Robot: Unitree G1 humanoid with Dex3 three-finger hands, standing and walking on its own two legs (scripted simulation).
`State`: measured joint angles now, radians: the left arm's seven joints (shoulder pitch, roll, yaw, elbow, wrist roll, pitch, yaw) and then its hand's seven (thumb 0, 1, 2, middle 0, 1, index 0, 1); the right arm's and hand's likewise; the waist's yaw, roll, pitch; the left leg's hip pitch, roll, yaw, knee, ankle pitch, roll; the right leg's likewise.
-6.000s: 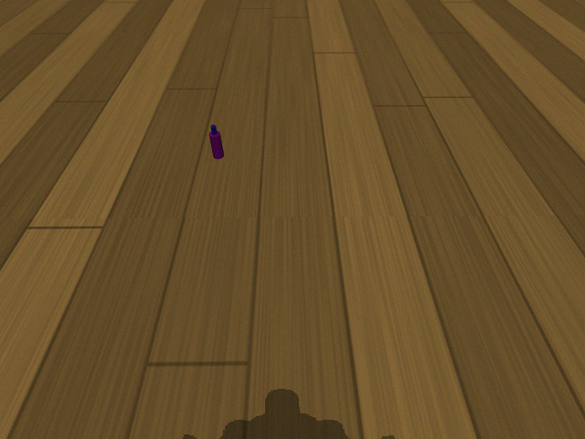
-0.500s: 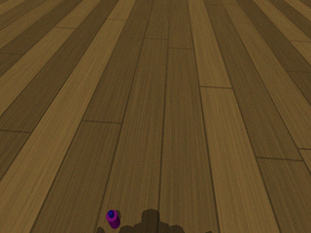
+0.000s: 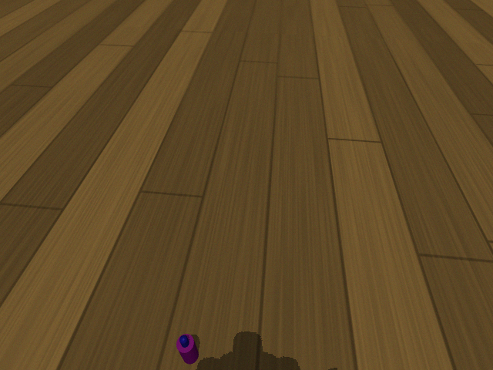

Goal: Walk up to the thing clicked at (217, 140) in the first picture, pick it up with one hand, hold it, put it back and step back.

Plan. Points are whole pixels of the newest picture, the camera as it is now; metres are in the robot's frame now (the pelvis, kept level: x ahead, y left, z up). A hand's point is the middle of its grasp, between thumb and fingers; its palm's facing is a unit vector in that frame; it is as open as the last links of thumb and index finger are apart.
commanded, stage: walk up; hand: left
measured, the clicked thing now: (187, 347) +0.36 +0.21 -0.68
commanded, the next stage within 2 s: stand in 0.40 s
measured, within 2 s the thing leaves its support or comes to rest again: neither
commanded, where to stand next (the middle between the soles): +0.03 +0.00 m, yaw +0 degrees
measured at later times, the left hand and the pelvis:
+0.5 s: hand out of the picture +0.09 +0.25 -0.16, palm faces -0.01 -0.94 -0.33, open 7.4 cm; pelvis +0.00 +0.00 +0.00, yaw +0 degrees
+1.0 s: hand out of the picture +0.08 +0.24 -0.16, palm faces -0.02 -0.94 -0.34, open 7.4 cm; pelvis +0.00 -0.01 +0.00, yaw +0 degrees
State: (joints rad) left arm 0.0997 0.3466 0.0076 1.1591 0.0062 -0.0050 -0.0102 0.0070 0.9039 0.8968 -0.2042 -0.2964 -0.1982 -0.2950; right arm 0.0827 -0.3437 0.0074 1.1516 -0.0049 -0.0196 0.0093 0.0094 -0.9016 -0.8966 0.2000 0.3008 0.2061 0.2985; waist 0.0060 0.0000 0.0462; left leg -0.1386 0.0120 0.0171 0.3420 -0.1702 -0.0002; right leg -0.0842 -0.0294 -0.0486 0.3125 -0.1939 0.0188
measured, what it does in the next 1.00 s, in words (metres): stands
